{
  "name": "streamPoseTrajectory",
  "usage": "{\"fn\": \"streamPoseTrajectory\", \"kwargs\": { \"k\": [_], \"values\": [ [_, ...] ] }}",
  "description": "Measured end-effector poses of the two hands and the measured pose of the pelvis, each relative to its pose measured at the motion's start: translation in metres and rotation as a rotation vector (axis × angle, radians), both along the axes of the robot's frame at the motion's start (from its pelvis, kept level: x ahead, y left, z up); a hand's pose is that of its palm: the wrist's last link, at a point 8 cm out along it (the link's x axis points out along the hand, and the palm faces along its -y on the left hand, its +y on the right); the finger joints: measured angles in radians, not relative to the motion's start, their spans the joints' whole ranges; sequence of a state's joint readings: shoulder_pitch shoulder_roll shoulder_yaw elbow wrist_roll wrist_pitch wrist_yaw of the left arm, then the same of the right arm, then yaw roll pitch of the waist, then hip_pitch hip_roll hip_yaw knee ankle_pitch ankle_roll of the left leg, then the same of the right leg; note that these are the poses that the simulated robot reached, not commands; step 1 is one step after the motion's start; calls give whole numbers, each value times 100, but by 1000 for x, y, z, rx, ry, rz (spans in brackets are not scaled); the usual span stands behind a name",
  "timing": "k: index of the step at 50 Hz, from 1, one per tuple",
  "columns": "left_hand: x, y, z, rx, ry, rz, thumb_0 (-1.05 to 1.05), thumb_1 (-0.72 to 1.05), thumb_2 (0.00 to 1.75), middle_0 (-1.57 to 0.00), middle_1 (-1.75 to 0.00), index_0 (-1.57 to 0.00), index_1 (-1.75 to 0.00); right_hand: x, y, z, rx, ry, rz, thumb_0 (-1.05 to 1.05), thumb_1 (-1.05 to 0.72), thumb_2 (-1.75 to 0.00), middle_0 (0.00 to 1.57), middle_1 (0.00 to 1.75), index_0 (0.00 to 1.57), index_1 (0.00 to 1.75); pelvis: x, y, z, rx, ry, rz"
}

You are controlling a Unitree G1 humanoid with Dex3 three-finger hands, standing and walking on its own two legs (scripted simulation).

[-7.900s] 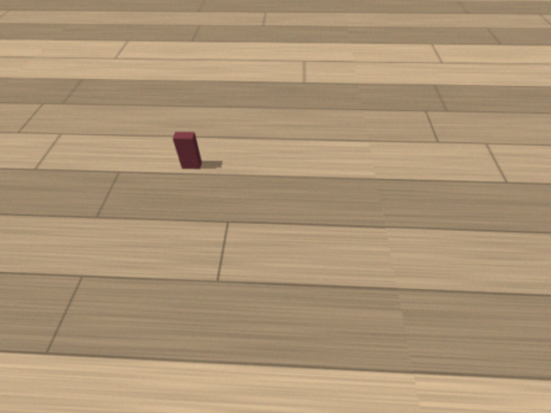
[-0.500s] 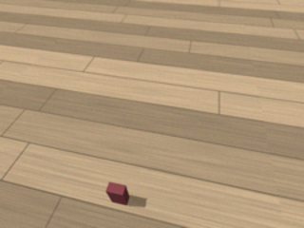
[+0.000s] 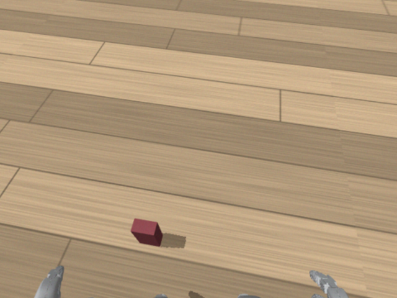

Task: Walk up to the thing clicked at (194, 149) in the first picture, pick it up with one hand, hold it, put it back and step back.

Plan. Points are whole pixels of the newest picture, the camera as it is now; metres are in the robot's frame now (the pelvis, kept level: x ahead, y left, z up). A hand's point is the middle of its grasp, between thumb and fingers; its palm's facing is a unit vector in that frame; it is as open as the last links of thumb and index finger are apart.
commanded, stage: go down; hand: left
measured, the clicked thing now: (148, 233) +0.43 +0.22 -0.65
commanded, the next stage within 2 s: none
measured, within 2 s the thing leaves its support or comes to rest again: neither
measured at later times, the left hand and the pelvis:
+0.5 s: hand out of the picture +0.15 +0.28 -0.16, palm faces +0.08 -0.94 -0.33, open 17.4 cm; pelvis +0.00 +0.00 -0.05, yaw +1 degrees
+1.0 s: hand (73, 294) +0.17 +0.31 -0.20, palm faces +0.16 -0.95 -0.28, open 17.4 cm; pelvis -0.03 +0.00 -0.10, yaw +0 degrees
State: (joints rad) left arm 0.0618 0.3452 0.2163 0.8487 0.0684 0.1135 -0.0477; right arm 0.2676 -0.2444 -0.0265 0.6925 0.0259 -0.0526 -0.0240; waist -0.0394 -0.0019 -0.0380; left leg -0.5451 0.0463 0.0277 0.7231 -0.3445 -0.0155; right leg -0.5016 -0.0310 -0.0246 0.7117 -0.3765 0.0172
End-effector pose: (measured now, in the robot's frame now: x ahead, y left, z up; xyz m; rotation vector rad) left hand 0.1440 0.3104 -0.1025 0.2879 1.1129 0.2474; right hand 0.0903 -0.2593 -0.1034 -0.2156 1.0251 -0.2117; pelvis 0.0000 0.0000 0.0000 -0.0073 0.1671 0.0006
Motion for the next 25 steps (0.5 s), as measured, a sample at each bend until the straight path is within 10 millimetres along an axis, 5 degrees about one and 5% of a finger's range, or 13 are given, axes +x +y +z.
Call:
{"fn": "streamPoseTrajectory", "kwargs": {
  "k": [10, 25],
  "values": [
    [-2, 3, -12, -9, -43, 3, -1, -44, 7, -8, -6, -6, -6, 37, 3, -9, -45, -116, 39, 1, -86, -89, 20, 30, 20, 30, 4, 4, -24, -12, 54, 10],
    [-9, 10, -19, -13, -49, 17, -1, -54, 5, -8, -5, -6, -6, 71, 17, -15, -71, -244, 86, 1, -84, -88, 20, 30, 20, 30, 5, 4, -46, -32, 108, 23]
  ]
}}
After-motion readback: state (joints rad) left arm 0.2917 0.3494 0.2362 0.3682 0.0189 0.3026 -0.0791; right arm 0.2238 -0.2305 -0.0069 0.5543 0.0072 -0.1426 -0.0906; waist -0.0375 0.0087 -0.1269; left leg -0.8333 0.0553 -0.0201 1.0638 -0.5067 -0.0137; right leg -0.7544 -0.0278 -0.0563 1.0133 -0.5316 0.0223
